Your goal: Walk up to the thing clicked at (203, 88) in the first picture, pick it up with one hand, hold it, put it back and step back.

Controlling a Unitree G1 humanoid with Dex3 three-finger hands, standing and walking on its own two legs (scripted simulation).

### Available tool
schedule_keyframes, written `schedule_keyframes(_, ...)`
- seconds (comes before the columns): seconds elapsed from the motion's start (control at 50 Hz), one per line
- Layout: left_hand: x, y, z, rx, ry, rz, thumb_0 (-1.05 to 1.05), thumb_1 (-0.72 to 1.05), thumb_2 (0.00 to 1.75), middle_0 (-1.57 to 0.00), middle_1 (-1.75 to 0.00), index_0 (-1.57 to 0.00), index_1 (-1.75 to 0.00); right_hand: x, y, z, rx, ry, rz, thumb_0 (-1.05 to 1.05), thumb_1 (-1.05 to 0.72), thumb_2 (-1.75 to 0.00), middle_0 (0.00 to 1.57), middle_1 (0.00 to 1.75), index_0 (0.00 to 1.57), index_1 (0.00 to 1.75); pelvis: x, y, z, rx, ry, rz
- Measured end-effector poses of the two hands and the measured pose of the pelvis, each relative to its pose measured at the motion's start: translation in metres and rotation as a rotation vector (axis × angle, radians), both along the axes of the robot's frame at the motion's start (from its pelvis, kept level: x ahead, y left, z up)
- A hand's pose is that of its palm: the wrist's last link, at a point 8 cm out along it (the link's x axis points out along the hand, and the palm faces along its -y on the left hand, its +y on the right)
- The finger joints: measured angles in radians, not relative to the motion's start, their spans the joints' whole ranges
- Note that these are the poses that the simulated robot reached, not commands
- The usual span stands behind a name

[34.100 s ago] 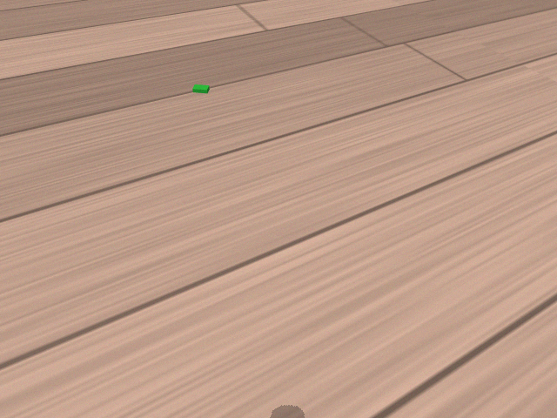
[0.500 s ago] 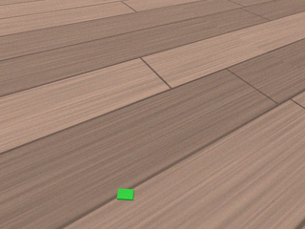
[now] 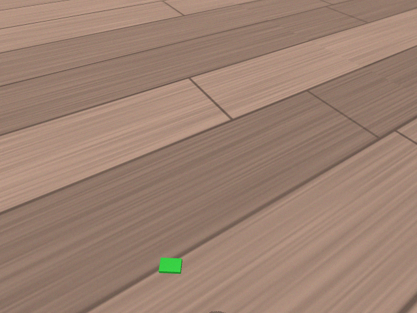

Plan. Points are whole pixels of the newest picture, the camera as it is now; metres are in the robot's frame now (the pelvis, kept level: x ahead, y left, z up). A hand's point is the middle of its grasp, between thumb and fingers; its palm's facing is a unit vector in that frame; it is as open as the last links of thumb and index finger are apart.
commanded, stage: stand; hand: left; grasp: from above
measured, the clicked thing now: (170, 265) +0.46 +0.17 -0.77
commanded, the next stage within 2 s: step back in 1.38 s
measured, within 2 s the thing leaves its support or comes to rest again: neither
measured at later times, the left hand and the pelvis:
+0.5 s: hand out of the picture +0.07 +0.22 -0.16, palm faces +0.01 -0.95 -0.32, open 7.4 cm; pelvis +0.01 -0.01 +0.00, yaw +0 degrees
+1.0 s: hand out of the picture +0.09 +0.22 -0.16, palm faces -0.01 -0.94 -0.34, open 7.4 cm; pelvis +0.02 -0.02 +0.00, yaw -1 degrees
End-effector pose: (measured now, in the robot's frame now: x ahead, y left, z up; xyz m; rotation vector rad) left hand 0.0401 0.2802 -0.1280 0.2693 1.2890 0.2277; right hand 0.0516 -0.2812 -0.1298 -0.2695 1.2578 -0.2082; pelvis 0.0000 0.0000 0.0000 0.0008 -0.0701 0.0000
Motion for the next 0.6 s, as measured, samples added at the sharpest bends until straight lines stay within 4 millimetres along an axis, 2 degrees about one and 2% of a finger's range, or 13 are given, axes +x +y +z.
schedule_keyframes(0.3,0.022,-0.009,0.004,0.002,-0.033,-0.018,0.01,0.91,0.90,-0.21,-0.30,-0.20,-0.30,0.011,-0.011,0.002,-0.001,-0.017,0.008,0.00,-0.90,-0.89,0.20,0.30,0.20,0.30,0.004,-0.010,0.001,0.000,0.003,-0.005)
schedule_keyframes(0.6,0.030,-0.012,0.006,0.006,-0.034,-0.028,0.01,0.91,0.90,-0.21,-0.30,-0.20,-0.30,0.013,-0.022,0.003,-0.007,-0.006,0.003,0.00,-0.90,-0.90,0.20,0.30,0.20,0.30,0.007,-0.017,0.002,0.000,0.012,-0.009)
